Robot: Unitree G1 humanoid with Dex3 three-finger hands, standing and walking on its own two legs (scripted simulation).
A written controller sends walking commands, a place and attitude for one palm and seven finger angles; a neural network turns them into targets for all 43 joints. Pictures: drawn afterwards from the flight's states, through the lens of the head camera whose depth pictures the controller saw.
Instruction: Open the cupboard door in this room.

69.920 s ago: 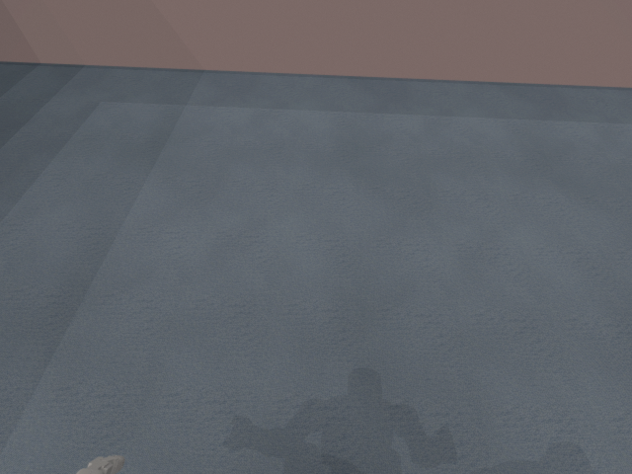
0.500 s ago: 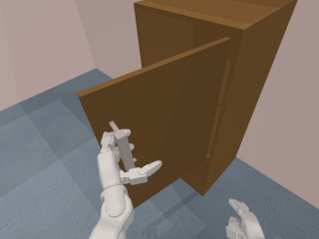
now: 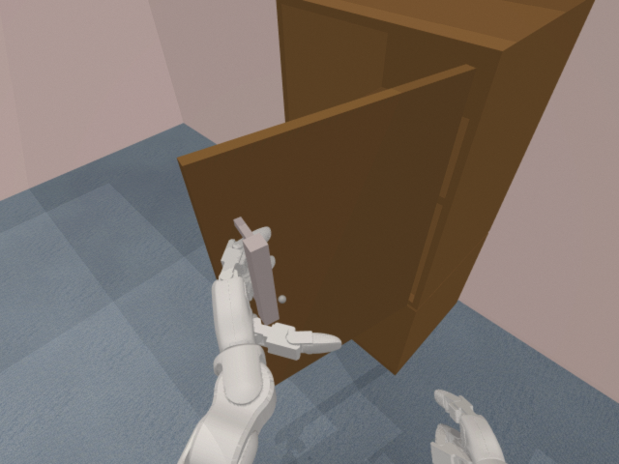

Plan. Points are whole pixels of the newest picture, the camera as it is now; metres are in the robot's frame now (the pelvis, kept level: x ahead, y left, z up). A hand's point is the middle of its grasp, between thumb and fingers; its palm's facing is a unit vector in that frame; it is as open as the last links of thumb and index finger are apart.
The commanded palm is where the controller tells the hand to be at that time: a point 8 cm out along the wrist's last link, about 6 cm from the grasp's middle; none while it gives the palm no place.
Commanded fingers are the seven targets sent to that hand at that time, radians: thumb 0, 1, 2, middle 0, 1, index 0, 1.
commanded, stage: slide the hand sideways off the handle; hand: left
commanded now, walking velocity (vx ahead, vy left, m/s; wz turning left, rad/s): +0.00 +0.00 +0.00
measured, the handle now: (255, 273) +0.33 +0.10 +0.09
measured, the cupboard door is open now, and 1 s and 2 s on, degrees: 77 78 78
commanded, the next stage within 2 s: draw the hand back to the body in 1.16 s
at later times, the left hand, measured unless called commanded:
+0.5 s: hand (280, 337) +0.24 +0.06 +0.10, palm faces -0.09 -1.00 +0.00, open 16.0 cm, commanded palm +0.21 +0.13 +0.10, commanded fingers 0.00 -0.50 0.30 -0.15 -0.30 -0.15 -0.30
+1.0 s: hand (215, 363) +0.21 +0.12 +0.09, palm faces +0.02 -1.00 -0.06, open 16.3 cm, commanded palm +0.17 +0.19 +0.10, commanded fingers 0.00 -0.50 0.30 -0.15 -0.30 -0.15 -0.30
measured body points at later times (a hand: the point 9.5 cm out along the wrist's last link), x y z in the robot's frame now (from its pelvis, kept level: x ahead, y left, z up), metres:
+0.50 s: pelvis +0.00 +0.00 +0.00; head -0.02 -0.01 +0.45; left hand +0.24 +0.11 +0.10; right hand +0.18 -0.20 -0.07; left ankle +0.02 +0.10 -0.72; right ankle +0.01 -0.09 -0.72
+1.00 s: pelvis +0.02 -0.02 -0.01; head +0.02 -0.04 +0.44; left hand +0.20 +0.18 +0.10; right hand +0.20 -0.24 -0.08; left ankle +0.02 +0.10 -0.72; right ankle +0.01 -0.09 -0.72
